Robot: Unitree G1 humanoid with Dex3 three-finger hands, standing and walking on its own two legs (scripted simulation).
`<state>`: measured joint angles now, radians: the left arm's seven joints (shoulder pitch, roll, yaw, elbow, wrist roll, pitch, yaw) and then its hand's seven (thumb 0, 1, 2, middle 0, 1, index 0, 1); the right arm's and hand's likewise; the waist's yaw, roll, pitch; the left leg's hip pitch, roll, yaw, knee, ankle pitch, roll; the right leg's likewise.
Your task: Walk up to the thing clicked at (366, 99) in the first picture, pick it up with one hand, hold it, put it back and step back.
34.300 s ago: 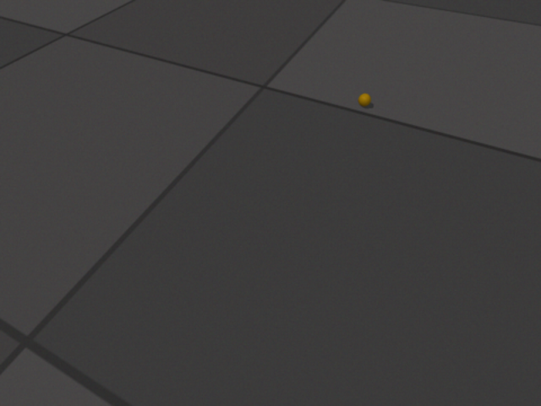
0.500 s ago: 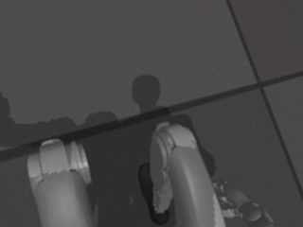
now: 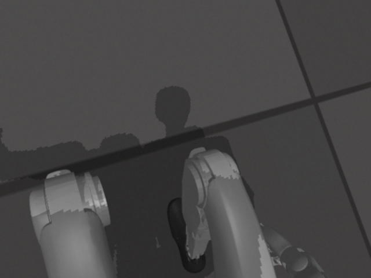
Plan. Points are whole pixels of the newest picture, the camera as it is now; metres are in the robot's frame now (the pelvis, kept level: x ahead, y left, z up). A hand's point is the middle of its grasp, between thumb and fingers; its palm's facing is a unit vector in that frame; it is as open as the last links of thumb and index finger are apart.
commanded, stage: rest palm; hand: left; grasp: from above
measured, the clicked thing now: out of the picture +0.36 +0.42 -0.24
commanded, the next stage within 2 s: close in 0.04 s
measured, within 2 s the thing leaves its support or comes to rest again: neither
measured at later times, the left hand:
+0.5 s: hand out of the picture +0.35 +0.40 -0.22, palm faces -0.42 -0.19 -0.89, open 13.6 cm
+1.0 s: hand out of the picture +0.36 +0.41 -0.22, palm faces -0.41 -0.20 -0.89, open 12.9 cm
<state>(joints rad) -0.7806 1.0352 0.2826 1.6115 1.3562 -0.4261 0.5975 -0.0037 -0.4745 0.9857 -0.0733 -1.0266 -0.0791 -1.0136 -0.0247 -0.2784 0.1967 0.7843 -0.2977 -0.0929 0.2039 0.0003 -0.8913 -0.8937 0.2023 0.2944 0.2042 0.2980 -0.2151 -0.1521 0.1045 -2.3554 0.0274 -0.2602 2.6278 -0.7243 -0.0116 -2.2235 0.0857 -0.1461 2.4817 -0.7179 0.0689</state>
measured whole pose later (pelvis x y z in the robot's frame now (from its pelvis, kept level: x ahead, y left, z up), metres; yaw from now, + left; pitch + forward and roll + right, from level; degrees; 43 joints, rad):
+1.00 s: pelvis +0.00 +0.00 +0.00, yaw -1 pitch +24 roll -14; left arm -0.81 1.05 0.26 1.63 1.34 -0.40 0.60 0.00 -0.32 0.94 -0.14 -1.06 -0.17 -1.02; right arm -0.02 -0.31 0.23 0.77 -0.31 -0.13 0.22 0.00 -0.89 -0.89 0.20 0.29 0.20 0.30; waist -0.23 -0.16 0.12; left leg -2.35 0.02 -0.27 2.63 -0.72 -0.01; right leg -2.21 0.09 -0.16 2.47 -0.71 0.07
